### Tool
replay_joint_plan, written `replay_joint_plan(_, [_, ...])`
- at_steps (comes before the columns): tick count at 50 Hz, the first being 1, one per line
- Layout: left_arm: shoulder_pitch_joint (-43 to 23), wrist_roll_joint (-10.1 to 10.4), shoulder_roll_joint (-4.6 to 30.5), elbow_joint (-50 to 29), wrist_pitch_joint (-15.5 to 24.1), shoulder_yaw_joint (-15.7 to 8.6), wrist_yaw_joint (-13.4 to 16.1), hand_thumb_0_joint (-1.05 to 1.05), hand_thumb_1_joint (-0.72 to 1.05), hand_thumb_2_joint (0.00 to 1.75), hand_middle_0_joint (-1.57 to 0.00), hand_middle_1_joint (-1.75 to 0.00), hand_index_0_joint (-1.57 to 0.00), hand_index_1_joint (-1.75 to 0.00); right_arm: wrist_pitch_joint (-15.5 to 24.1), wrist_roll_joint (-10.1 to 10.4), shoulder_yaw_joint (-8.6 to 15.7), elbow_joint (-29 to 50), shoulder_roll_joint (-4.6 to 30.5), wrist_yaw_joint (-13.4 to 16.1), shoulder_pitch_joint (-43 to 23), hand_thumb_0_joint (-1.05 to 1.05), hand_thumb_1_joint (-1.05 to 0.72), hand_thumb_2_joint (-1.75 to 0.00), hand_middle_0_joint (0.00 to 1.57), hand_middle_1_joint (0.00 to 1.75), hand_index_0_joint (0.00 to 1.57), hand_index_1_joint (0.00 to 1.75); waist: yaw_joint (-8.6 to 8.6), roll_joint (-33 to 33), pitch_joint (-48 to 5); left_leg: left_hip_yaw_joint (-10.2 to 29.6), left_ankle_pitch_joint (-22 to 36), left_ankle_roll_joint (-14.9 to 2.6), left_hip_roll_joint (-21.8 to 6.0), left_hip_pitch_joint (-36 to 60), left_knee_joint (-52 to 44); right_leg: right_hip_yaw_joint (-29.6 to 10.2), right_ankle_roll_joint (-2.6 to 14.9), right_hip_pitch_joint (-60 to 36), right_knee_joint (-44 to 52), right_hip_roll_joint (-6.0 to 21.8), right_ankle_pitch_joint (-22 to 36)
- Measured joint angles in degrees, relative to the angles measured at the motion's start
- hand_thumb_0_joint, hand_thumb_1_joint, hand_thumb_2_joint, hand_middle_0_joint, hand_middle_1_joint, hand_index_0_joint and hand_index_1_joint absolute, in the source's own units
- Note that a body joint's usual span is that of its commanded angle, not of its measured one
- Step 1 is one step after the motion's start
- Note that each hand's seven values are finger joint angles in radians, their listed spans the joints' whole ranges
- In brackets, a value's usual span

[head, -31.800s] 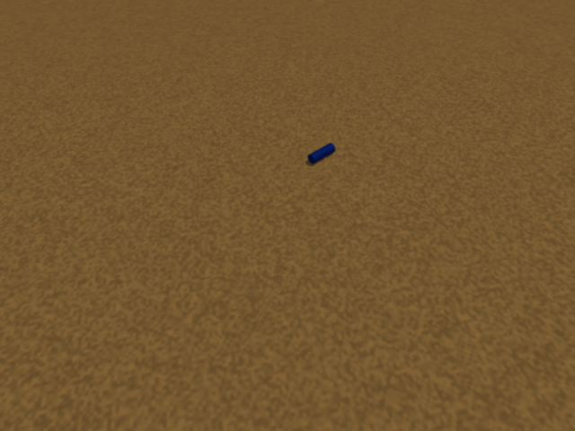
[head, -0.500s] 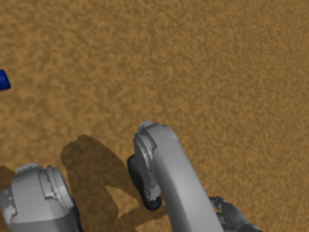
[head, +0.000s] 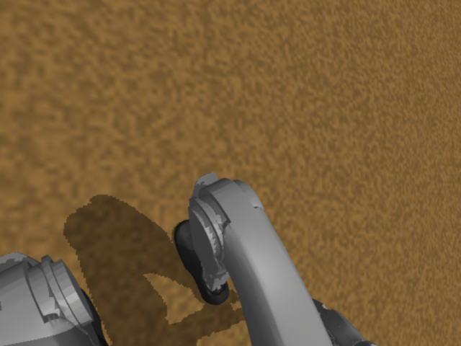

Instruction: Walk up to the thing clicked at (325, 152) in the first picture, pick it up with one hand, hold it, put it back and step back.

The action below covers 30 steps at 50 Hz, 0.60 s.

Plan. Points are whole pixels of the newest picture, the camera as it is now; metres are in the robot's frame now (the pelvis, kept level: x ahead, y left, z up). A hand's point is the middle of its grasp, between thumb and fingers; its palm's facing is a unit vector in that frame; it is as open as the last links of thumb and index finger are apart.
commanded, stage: rest palm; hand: left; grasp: from above
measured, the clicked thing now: out of the picture +0.52 +0.32 -0.29
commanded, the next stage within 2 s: close in 1.18 s
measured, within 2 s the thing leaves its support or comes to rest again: neither
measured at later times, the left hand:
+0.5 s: hand out of the picture +0.50 +0.31 -0.25, palm faces -0.48 -0.11 -0.87, open 13.5 cm
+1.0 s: hand out of the picture +0.50 +0.30 -0.27, palm faces -0.46 -0.11 -0.88, open 13.0 cm
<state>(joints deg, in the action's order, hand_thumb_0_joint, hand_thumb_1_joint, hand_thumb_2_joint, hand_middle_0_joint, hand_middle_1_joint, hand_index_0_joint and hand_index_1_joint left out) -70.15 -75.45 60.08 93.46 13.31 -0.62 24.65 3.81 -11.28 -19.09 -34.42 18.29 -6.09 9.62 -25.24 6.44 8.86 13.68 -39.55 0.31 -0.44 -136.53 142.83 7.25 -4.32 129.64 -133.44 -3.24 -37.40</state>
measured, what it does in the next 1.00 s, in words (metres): stands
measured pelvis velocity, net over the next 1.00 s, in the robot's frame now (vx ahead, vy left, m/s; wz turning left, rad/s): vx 0.00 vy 0.01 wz -0.04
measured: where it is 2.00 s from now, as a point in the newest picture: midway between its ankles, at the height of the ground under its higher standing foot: (154, 310)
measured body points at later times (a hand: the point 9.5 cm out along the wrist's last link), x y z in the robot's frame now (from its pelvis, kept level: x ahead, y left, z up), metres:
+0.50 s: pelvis +0.00 +0.00 +0.00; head +0.30 +0.13 +0.31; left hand +0.52 +0.31 -0.20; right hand +0.04 -0.25 -0.05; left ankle +0.06 +0.13 -0.28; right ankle +0.12 -0.13 -0.28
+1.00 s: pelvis +0.00 +0.01 +0.00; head +0.31 +0.12 +0.30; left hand +0.52 +0.30 -0.21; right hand +0.03 -0.24 -0.05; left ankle +0.06 +0.13 -0.28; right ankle +0.12 -0.13 -0.28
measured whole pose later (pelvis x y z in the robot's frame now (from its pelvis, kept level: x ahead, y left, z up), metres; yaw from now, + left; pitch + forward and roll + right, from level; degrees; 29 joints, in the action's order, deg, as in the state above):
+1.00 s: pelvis +0.00 +0.01 +0.00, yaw -2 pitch +30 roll -16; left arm -68.8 -74.0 63.1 96.9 11.5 -2.0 29.7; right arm 8.7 -13.1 -22.7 -33.3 18.8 -8.9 6.7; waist -26.8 8.7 12.6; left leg 15.4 -40.6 -0.4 -1.1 -136.0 144.4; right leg 8.6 -5.0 128.4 -133.0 -4.1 -37.3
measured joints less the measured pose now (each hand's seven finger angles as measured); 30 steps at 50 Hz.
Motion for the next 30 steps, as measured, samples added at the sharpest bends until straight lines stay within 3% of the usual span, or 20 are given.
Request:
replay_joint_plan(10, [-0.64, 0.6, 0.81, 1.42, -2.53, -0.45, 0.64, 0.0, -0.46, 0.96, -0.13, -0.97, -0.13, -0.97, 1.96, -0.41, -0.42, 1.04, 0.26, -0.94, -2.05, -0.01, -0.91, -0.9, 0.21, 0.3, 0.2, 0.29, -0.77, 0.45, 0.72, 0.66, -1.27, 0.06, -0.16, 0.48, 0.55, 0.52, -0.18, -0.58, -0.03, -0.18, -0.86])
replay_joint_plan(19, [0.6, 1.03, 2.16, 0.97, -1.7, -1.62, 0.09, 0.0, -0.43, 0.92, -0.15, -0.96, -0.16, -0.95, 1.8, -0.95, -1.48, 1.93, 0.61, -1.28, -2.63, -0.01, -0.92, -0.91, 0.21, 0.3, 0.2, 0.3, -0.62, 1.22, 2.08, 1.28, -1.2, 0.03, -0.11, 0.8, 0.91, 1.04, -0.16, -1.21, 0.13, -0.31, -0.64])
replay_joint_plan(30, [1.35, 0.66, 2.81, 1.77, 0.37, 0.12, 1.95, 0.0, -0.39, 0.89, -0.18, -0.94, -0.19, -0.94, 2.03, -1.55, -2.54, 1.32, 0.89, -1.33, -2.57, -0.01, -0.92, -0.91, 0.21, 0.3, 0.2, 0.3, -0.37, 1.87, 2.37, 1.82, -1.04, -0.27, -0.12, 0.96, 1.4, 1.52, -0.21, -1.8, 0.29, -0.51, -0.29])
